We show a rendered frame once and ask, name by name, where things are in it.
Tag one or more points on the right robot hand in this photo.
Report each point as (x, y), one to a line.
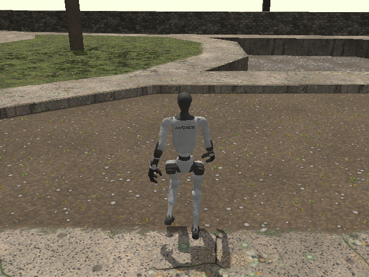
(209, 160)

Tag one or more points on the robot left forearm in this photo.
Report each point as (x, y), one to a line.
(156, 157)

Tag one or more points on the left robot hand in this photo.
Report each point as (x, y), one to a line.
(152, 175)

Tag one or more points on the robot left foot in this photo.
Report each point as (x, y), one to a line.
(169, 220)

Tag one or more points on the robot left upper arm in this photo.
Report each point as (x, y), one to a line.
(167, 122)

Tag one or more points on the robot right upper arm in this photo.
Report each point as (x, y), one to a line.
(202, 122)

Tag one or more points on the robot right thigh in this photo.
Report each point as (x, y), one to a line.
(198, 174)

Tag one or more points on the robot right forearm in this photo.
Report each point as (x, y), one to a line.
(210, 150)

